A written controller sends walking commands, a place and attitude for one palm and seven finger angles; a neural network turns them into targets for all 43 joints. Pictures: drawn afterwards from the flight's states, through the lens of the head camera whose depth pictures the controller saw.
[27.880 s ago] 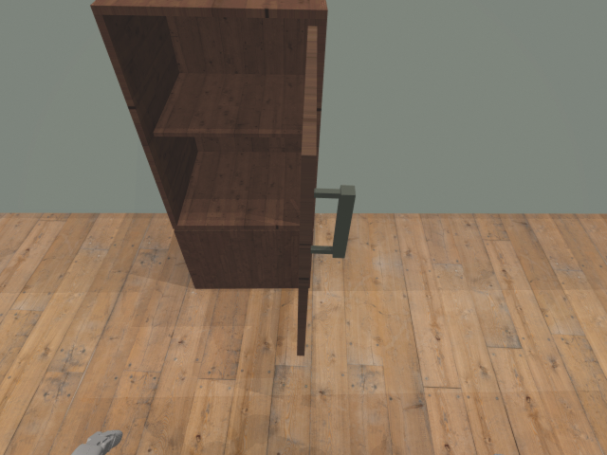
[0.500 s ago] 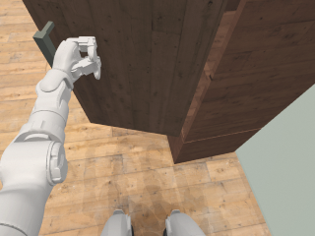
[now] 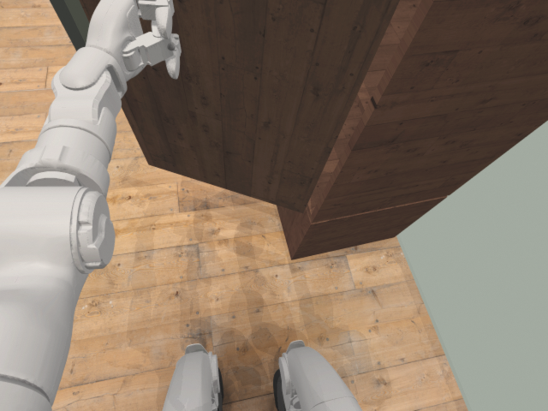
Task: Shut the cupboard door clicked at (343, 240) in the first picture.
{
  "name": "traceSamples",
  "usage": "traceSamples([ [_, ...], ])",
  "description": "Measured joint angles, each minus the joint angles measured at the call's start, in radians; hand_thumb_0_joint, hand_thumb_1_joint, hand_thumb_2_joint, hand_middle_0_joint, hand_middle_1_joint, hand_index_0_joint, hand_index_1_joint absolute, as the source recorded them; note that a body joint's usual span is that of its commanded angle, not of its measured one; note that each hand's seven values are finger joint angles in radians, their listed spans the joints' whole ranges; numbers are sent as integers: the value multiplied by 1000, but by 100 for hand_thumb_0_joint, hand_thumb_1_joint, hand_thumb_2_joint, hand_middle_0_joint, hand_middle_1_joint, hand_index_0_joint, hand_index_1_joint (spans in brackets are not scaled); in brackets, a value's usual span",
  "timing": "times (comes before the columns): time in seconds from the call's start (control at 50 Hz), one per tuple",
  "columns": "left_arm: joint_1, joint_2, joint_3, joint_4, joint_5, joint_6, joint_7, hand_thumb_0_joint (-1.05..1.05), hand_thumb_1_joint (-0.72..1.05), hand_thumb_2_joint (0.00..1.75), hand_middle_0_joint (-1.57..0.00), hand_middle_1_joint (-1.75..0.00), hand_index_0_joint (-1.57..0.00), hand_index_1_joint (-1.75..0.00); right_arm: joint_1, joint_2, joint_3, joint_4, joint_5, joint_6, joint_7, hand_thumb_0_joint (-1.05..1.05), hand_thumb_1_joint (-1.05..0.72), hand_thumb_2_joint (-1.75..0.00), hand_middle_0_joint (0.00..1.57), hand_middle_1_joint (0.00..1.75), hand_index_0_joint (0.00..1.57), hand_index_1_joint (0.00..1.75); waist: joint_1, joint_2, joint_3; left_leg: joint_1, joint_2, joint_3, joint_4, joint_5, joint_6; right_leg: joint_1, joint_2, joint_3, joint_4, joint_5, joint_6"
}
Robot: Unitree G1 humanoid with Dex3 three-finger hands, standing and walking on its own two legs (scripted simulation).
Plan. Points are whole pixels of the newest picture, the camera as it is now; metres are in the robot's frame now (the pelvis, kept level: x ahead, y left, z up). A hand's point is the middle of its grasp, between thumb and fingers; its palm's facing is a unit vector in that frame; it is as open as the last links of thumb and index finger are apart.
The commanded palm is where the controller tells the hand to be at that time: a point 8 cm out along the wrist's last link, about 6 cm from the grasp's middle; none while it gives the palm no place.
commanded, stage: pull the fist back off the door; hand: left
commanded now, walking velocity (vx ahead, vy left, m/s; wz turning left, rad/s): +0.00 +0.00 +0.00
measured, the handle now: (87, 19) +0.62 +0.17 +0.13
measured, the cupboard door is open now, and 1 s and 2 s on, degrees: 59 55 55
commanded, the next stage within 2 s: draw the hand back to the body in 0.84 s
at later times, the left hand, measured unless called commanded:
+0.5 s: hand (180, 43) +0.56 +0.05 +0.14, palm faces +0.11 -0.99 -0.03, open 3.1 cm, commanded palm +0.51 +0.10 +0.13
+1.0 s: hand (182, 93) +0.49 +0.06 +0.13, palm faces +0.07 -1.00 -0.02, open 3.1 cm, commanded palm +0.44 +0.11 +0.14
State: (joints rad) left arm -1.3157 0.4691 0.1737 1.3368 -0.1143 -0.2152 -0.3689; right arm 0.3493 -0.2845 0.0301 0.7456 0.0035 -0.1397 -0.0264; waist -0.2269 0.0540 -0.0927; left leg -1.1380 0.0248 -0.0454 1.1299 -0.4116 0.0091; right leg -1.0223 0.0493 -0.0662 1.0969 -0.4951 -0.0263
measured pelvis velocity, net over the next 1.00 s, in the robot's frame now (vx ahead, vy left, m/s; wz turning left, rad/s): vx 0.03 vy -0.02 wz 0.01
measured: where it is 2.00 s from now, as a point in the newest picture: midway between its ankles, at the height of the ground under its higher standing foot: outside the picture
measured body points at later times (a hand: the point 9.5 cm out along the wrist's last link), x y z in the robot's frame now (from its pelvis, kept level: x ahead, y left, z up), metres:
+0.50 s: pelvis +0.03 -0.02 +0.03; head +0.13 -0.03 +0.47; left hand +0.55 +0.11 +0.14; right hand -0.01 -0.26 -0.09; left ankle +0.06 +0.11 -0.65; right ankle +0.01 -0.11 -0.65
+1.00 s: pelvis +0.03 -0.02 +0.04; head +0.09 -0.02 +0.49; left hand +0.48 +0.11 +0.14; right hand +0.13 -0.26 -0.08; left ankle +0.06 +0.11 -0.65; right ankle +0.01 -0.11 -0.65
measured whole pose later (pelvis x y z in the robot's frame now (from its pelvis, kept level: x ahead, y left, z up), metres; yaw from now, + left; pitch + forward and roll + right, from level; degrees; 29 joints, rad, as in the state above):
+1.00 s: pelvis +0.03 -0.02 +0.04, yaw +1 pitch +14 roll +0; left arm -0.76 0.11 0.13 0.98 -0.06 -0.33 0.18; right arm 0.25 -0.22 0.00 0.67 0.00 -0.04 0.03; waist -0.10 0.04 -0.12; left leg -0.76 0.01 -0.01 0.91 -0.38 -0.01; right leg -0.69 0.04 -0.02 0.93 -0.48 -0.04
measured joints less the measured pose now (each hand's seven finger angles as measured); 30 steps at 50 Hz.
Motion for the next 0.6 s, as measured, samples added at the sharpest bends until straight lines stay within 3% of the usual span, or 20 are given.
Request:
traceSamples([
  [0.1, 9, -118, 115, -44, 17, 11, 359, 2, 93, 96, -130, -150, -130, -150, 60, 20, -17, -20, -42, 1, 53, 0, -90, -90, 20, 30, 20, 30, 4, 7, -36, -34, -2, 10, 1, -3, 0, -38, -3, 10, 7, -3, 6],
  [0.16, 66, -176, 147, -97, 108, -29, 556, 2, 91, 94, -130, -150, -129, -150, 89, 36, -22, -32, -78, 13, 97, 0, -90, -90, 20, 30, 20, 30, 2, 14, -59, -34, 2, 21, -1, -10, 0, -44, 0, 21, 8, -8, 6],
  [0.2, 114, -194, 129, -125, 179, -62, 631, 2, 91, 92, -130, -150, -129, -150, 101, 48, -27, -35, -93, 27, 122, 0, -90, -90, 20, 30, 20, 30, 0, 21, -65, -22, 6, 27, -3, -16, -1, -36, 2, 28, 8, -12, 5],
  [0.24, 155, -204, 116, -138, 222, -85, 652, 2, 90, 92, -130, -150, -129, -150, 106, 59, -30, -36, -98, 48, 135, 0, -90, -90, 20, 30, 20, 30, -2, 25, -61, 4, 8, 34, -12, -21, -2, -15, 4, 35, 2, -15, 4],
  [0.28, 185, -210, 115, -135, 225, -90, 640, 2, 90, 91, -130, -150, -129, -150, 110, 68, -28, -37, -91, 73, 136, 0, -90, -90, 20, 30, 20, 30, -3, 27, -54, 40, 10, 40, -31, -21, -3, 16, 6, 42, -13, -14, 2],
  [0.36, 230, -223, 157, -121, 168, -71, 595, 2, 90, 90, -130, -150, -130, -150, 117, 71, -22, -46, -71, 102, 119, 0, -90, -90, 20, 30, 21, 30, 2, 24, -43, 127, 14, 53, -92, -10, -6, 94, 10, 55, -67, -1, -2],
  [0.42, 277, -228, 180, -143, 136, -95, 582, 2, 90, 90, -130, -150, -130, -150, 125, 63, -25, -56, -64, 100, 109, 0, -90, -90, 20, 30, 21, 30, 15, 19, -47, 186, 18, 60, -138, 0, -11, 147, 13, 64, -107, 10, -7],
  [0.52, 358, -227, 131, -188, 141, -164, 557, 2, 90, 90, -130, -150, -129, -150, 120, 40, -43, -60, -58, 102, 110, 0, -90, -90, 20, 30, 20, 30, 47, 3, -56, 245, 16, 57, -174, 3, -20, 203, 12, 61, -135, 8, -16],
  [0.6, 446, -249, 77, -239, 103, -144, 511, 2, 90, 90, -130, -150, -129, -150, 94, 21, -59, -68, -39, 124, 103, 0, -90, -90, 20, 30, 20, 30, 78, -15, -46, 289, 10, 47, -199, 10, -23, 250, 8, 52, -159, 9, -19],
])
